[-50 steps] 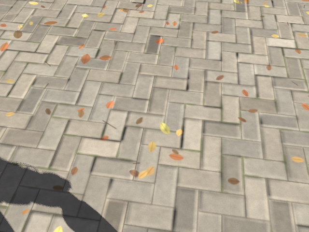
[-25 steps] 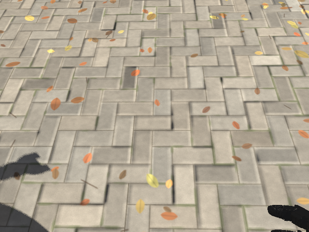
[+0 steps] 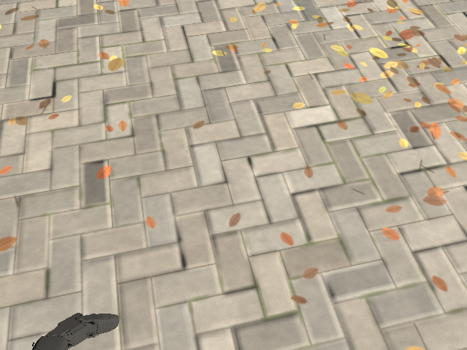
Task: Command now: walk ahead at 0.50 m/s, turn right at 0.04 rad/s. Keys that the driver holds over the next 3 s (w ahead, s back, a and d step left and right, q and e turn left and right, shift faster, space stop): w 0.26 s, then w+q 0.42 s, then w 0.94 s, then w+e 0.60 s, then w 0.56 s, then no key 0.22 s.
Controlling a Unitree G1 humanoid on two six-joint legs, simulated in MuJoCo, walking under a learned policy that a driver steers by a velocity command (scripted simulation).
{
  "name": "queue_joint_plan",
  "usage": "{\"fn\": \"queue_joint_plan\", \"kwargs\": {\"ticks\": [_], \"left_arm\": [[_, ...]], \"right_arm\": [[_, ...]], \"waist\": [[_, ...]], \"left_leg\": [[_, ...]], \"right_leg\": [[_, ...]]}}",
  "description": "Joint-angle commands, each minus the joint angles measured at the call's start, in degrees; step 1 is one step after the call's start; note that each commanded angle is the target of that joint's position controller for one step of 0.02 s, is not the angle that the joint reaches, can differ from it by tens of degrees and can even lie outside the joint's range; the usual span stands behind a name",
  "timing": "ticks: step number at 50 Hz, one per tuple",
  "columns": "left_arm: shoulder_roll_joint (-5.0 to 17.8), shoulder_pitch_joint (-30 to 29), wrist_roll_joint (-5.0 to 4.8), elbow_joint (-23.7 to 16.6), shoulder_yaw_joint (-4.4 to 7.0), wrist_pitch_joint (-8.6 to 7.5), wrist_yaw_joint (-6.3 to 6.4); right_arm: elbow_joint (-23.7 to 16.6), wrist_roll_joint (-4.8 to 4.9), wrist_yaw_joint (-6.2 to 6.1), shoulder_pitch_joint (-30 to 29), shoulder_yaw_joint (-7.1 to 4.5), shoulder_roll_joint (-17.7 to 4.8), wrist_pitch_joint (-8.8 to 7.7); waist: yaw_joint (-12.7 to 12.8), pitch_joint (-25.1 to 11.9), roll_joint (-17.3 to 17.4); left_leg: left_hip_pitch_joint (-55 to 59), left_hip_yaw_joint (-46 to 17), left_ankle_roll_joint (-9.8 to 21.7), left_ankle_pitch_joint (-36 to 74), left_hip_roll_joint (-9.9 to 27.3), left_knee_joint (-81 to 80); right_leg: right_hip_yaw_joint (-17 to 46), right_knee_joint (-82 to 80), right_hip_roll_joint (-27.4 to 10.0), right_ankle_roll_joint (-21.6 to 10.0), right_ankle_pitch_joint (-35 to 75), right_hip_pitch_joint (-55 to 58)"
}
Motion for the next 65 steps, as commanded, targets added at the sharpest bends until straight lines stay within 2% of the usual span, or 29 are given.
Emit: {"fn": "queue_joint_plan", "kwargs": {"ticks": [1,2,3,4,5,7,11,18,24,26,28,29,30,31,32,33,35,38,43,49,52,54,55,56,57,58,59,61,65], "left_arm": [[10.1,12.0,0.48,-0.5,4.14,-0.87,0.57],[15.0,22.6,1.09,1.0,5.27,-0.49,1.25],[17.4,23.4,0.99,2.0,5.59,-0.12,0.77],[11.9,22.4,0.15,1.5,4.28,0.05,0.69],[10.1,19.0,0.01,1.2,3.55,0.03,0.81],[8.0,13.0,0.95,0.6,2.82,-0.02,0.49],[7.9,11.6,0.78,1.8,2.99,-1.25,0.48],[10.5,15.6,0.79,5.4,3.73,-1.03,1.66],[11.5,18.5,0.10,8.6,4.40,0.49,2.18],[12.8,17.0,-0.02,8.3,4.78,1.25,2.75],[12.1,16.4,0.35,7.3,4.36,2.14,3.77],[8.3,19.9,1.56,4.7,2.84,1.23,3.80],[4.7,20.6,2.14,4.1,1.25,-0.68,2.94],[9.5,16.3,0.05,3.3,2.45,-2.44,1.81],[9.9,11.8,-1.23,1.8,2.35,-3.34,1.43],[9.3,10.1,-0.31,1.4,2.27,-3.67,1.68],[9.7,11.1,1.20,1.7,2.97,-2.55,2.07],[7.4,12.5,1.49,2.2,2.63,-0.80,2.25],[5.0,2.9,1.21,0.1,1.69,-0.96,1.90],[5.8,-5.0,0.41,-2.7,1.74,-2.04,0.25],[7.0,-2.0,0.42,-2.5,2.25,-2.43,-0.14],[10.6,10.9,0.91,0.7,4.05,-2.63,0.41],[14.9,20.5,1.55,1.8,5.04,-2.53,0.73],[16.1,23.9,0.92,4.0,5.54,-1.90,0.32],[11.0,23.7,-0.31,3.7,4.19,-1.64,0.36],[9.4,19.4,-0.13,3.1,3.54,-1.28,0.69],[8.9,15.8,0.63,2.5,3.15,-0.98,0.75],[7.2,12.5,1.49,2.3,2.47,-1.07,0.67],[8.6,12.7,0.61,3.8,2.92,-1.66,0.84]], "right_arm": [[-3.1,-0.26,-0.66,-2.3,-1.58,-8.7,0.00],[-5.0,-2.15,-0.83,-2.1,-0.07,-5.2,-0.34],[-5.4,-1.06,-0.42,4.9,1.18,-0.7,-1.60],[-4.8,0.00,-0.06,0.7,-0.19,-7.0,-2.34],[-6.3,0.66,0.22,-4.7,-0.71,-8.6,-2.73],[-6.8,-0.70,-0.10,-8.0,-0.77,-7.2,-2.41],[-6.6,-1.07,-0.29,-6.9,-0.34,-4.0,-0.50],[-9.4,-0.50,0.94,-18.8,0.72,-2.0,-0.82],[-13.5,-0.18,2.71,-24.9,0.51,-3.0,-0.72],[-13.7,-0.57,3.04,-21.9,-0.29,-4.5,-0.61],[-10.2,-0.50,2.43,-7.2,-3.25,-9.4,-0.31],[-9.6,-0.81,1.52,0.4,-5.20,-16.1,0.09],[-10.0,0.37,1.63,0.0,-4.70,-15.8,-0.03],[-10.2,-0.05,1.59,0.2,-3.41,-11.8,-0.11],[-10.6,-0.48,1.37,-2.2,-2.96,-9.9,-0.22],[-11.1,-0.74,1.30,-5.5,-2.63,-8.9,-0.24],[-12.8,-1.59,1.00,-10.2,-1.72,-6.4,-0.22],[-12.2,-1.41,0.47,-10.2,-1.82,-6.9,-0.80],[-9.7,-0.87,-0.50,-6.4,-1.95,-8.0,-0.82],[-6.4,-0.48,-0.63,-1.1,-2.15,-8.9,0.00],[-5.8,-0.53,-1.01,-1.2,-2.50,-9.6,0.83],[-6.5,-0.88,-1.05,-3.1,-1.77,-8.1,1.06],[-8.0,-2.22,-1.09,-1.5,-0.54,-5.1,0.68],[-7.7,-1.06,-0.76,5.2,0.58,-1.1,-0.41],[-7.5,-0.16,-0.46,0.9,-0.38,-6.6,-0.99],[-9.2,0.47,-0.20,-5.2,-0.95,-8.3,-1.34],[-9.9,-0.08,-0.25,-8.5,-0.82,-7.8,-1.48],[-9.9,-0.89,-0.15,-8.1,-1.07,-6.3,-1.18],[-10.2,-1.24,-0.47,-8.8,-0.44,-3.4,-0.09]], "waist": [[10.5,-7.8,5.2],[13.9,-16.9,-3.3],[9.9,-22.1,-17.9],[12.1,-17.2,-9.9],[11.7,-9.8,-6.7],[8.4,-3.3,-1.8],[4.9,-1.6,-3.1],[9.0,1.8,-1.4],[10.3,3.7,-1.5],[8.0,0.7,-3.0],[0.8,-8.2,-1.3],[0.1,-15.7,8.7],[1.9,-22.0,16.1],[-0.5,-19.3,11.2],[-0.1,-12.2,8.1],[2.2,-7.0,3.0],[6.0,-4.0,4.3],[7.2,-3.0,5.0],[3.4,-0.3,5.1],[0.5,2.4,5.3],[2.8,1.2,7.0],[9.5,-8.0,6.0],[12.1,-17.2,-1.3],[9.8,-22.6,-17.0],[12.1,-17.8,-9.8],[11.9,-9.5,-5.5],[10.5,-4.8,-1.1],[7.2,-1.7,-2.2],[5.9,-0.3,-2.9]], "left_leg": [[-6.3,-3.7,6.1,40.2,10.4,15.3],[-18.2,-0.4,3.6,22.1,6.3,34.6],[-38.3,-2.4,1.2,-12.3,-1.8,50.3],[-45.0,-6.6,1.5,-12.3,1.6,55.9],[-47.4,-5.2,2.0,-6.6,4.1,55.5],[-43.1,-3.8,1.2,1.0,7.6,50.0],[-38.1,-3.4,-0.6,6.5,9.2,43.8],[-37.6,-1.5,-0.4,26.1,7.4,22.5],[-40.7,-0.9,3.1,19.0,5.2,16.4],[-34.3,2.4,5.0,13.5,2.2,16.0],[-12.1,3.3,8.2,15.9,-1.4,13.6],[10.4,-18.8,16.0,15.8,11.8,14.1],[21.7,-45.4,23.5,8.0,20.5,3.7],[20.5,-42.1,20.8,3.1,19.4,1.4],[13.2,-34.2,18.7,5.4,17.3,1.1],[4.3,-28.5,17.3,10.4,15.1,0.2],[-6.8,-22.7,16.4,19.5,12.3,-2.3],[-12.8,-16.9,17.0,26.9,11.0,-5.0],[-13.8,-10.0,13.1,24.2,7.6,-5.9],[-3.2,-13.9,12.3,22.6,12.3,-2.1],[0.9,-14.8,10.7,32.7,13.6,2.5],[-3.6,-10.6,8.0,44.5,8.8,17.5],[-16.9,-7.7,5.4,28.7,3.6,35.2],[-36.5,-6.0,2.1,-10.7,-4.5,51.7],[-43.4,-10.0,2.3,-12.1,-1.2,56.8],[-46.1,-7.8,2.4,-6.6,1.6,56.6],[-44.6,-5.8,2.2,-2.0,4.1,54.1],[-39.6,-5.2,1.4,2.5,6.9,48.9],[-38.8,-3.4,-0.7,7.0,8.2,40.7]], "right_leg": [[-0.8,-1.8,0.5,-4.1,0.0,22.6],[13.5,0.1,-12.0,-8.3,3.6,39.3],[38.4,-7.3,-21.2,-16.8,-8.7,52.6],[38.3,-10.3,-19.3,-15.0,-17.2,49.5],[30.1,-11.3,-17.2,-12.8,-15.5,42.3],[20.9,-14.5,-13.0,-11.7,-5.0,29.1],[13.0,-19.8,-10.9,-12.7,3.3,20.5],[1.5,-22.4,-9.3,-9.4,4.4,22.4],[-1.9,-17.8,-13.6,-7.0,9.9,34.7],[-4.2,-10.7,-13.3,-5.2,27.4,36.4],[-8.6,9.8,-9.3,-1.8,36.1,29.3],[-9.9,31.7,-3.9,1.7,15.6,8.0],[-1.1,46.4,6.2,3.9,-28.6,-8.8],[6.1,49.6,2.3,2.5,-27.6,-15.1],[4.9,47.7,0.0,1.5,-23.4,-16.7],[4.4,42.2,-2.1,1.4,-19.6,-14.9],[4.3,35.7,-4.5,2.2,-16.0,-7.5],[2.5,29.8,-4.7,4.5,-11.6,-5.0],[1.4,10.9,-3.0,5.1,7.3,-3.4],[1.6,0.8,-1.0,2.4,6.0,-6.1],[0.3,-1.5,0.5,0.0,-1.0,-1.6],[-0.1,-2.1,0.2,-3.9,2.6,19.3],[13.1,0.7,-11.0,-9.1,5.4,38.2],[37.4,-6.2,-20.4,-16.5,-7.8,53.0],[39.1,-10.0,-19.1,-14.4,-19.2,50.8],[31.4,-11.5,-17.5,-12.2,-18.7,43.0],[25.9,-13.1,-15.3,-11.3,-13.1,35.1],[19.6,-16.2,-12.0,-11.1,-4.3,25.9],[12.2,-20.3,-10.5,-12.3,4.1,21.1]]}}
